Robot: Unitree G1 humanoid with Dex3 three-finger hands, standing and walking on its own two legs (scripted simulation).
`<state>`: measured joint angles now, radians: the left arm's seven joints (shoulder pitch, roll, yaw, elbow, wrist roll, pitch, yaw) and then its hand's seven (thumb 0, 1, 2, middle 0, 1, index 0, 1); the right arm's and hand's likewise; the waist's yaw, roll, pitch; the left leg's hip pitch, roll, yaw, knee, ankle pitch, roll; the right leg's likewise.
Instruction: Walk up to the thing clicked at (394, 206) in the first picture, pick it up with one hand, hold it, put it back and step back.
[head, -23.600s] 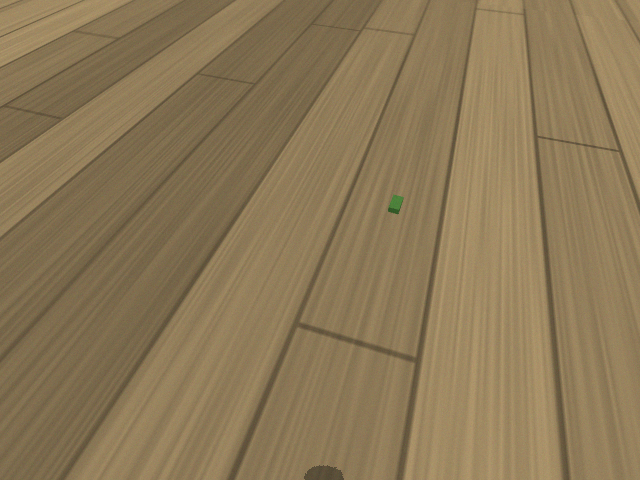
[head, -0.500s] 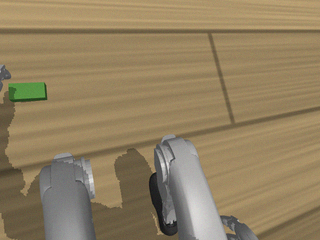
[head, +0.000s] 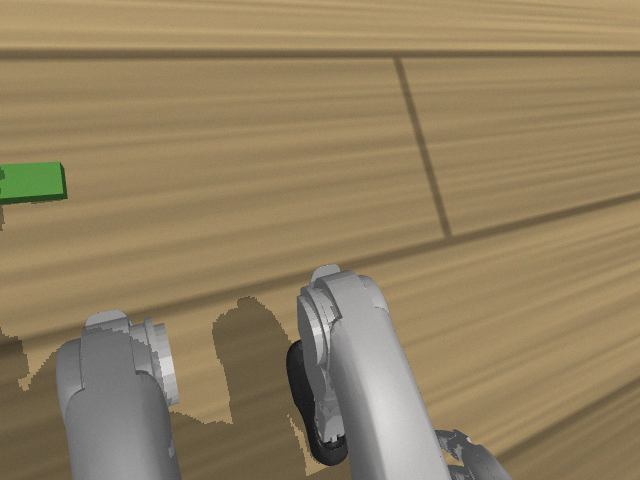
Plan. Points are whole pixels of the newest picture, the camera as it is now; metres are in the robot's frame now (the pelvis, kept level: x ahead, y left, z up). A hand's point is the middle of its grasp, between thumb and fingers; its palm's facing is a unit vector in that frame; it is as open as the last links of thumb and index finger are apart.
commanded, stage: rise first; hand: left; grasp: from above
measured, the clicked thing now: (26, 183) +0.52 +0.28 -0.30
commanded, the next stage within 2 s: approach in 1.14 s
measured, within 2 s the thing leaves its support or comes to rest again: neither
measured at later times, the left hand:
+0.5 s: hand out of the picture +0.47 +0.33 -0.19, palm faces -0.47 -0.06 -0.88, open 12.3 cm
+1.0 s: hand out of the picture +0.47 +0.33 -0.18, palm faces -0.46 -0.06 -0.89, open 11.9 cm
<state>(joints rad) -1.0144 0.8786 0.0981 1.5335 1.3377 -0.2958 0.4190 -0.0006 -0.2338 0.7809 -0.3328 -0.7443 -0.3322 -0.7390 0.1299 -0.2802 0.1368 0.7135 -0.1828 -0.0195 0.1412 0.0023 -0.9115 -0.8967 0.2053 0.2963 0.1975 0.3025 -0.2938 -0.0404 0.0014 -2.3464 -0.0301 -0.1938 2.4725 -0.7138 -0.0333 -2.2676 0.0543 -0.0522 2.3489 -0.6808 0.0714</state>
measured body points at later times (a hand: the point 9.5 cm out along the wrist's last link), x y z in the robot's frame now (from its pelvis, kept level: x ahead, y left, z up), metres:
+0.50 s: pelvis +0.00 +0.00 +0.00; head +0.25 +0.11 +0.36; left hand +0.49 +0.33 -0.14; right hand +0.04 -0.27 -0.08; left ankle +0.06 +0.13 -0.28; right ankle +0.11 -0.14 -0.28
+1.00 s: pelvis +0.00 +0.01 +0.00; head +0.25 +0.11 +0.36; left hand +0.49 +0.33 -0.13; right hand +0.05 -0.26 -0.07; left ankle +0.06 +0.13 -0.28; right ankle +0.10 -0.14 -0.28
